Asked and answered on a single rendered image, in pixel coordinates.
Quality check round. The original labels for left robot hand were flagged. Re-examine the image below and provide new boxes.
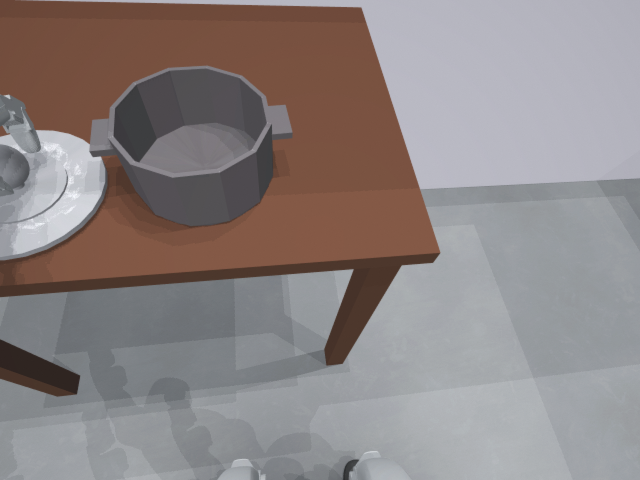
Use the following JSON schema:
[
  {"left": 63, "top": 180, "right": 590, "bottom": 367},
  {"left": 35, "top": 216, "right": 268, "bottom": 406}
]
[{"left": 0, "top": 95, "right": 41, "bottom": 196}]

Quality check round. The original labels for robot shin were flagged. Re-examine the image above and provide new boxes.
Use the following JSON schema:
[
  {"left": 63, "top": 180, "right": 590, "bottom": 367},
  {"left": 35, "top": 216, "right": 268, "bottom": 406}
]
[
  {"left": 356, "top": 451, "right": 381, "bottom": 466},
  {"left": 231, "top": 459, "right": 254, "bottom": 468}
]

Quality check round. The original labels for knob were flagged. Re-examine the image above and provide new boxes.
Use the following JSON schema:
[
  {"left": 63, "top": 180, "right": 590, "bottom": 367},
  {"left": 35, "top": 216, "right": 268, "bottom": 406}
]
[{"left": 0, "top": 144, "right": 30, "bottom": 189}]

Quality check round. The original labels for pot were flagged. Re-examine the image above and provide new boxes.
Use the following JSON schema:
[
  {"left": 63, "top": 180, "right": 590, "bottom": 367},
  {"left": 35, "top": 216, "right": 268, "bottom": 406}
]
[{"left": 89, "top": 66, "right": 293, "bottom": 226}]

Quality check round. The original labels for left robot shin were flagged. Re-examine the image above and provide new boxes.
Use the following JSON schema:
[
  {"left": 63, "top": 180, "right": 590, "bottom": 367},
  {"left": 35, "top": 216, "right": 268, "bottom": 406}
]
[{"left": 231, "top": 459, "right": 254, "bottom": 468}]

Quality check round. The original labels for table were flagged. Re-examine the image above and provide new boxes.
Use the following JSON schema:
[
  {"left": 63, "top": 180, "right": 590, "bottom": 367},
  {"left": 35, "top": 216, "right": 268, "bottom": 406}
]
[{"left": 0, "top": 0, "right": 440, "bottom": 397}]

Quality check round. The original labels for lid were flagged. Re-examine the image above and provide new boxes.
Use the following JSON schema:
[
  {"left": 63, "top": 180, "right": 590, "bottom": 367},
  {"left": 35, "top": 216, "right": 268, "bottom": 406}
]
[{"left": 0, "top": 130, "right": 108, "bottom": 260}]

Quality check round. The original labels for right robot shin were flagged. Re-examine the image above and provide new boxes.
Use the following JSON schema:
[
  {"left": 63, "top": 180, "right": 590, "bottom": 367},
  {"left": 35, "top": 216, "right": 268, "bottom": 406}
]
[{"left": 356, "top": 451, "right": 381, "bottom": 466}]

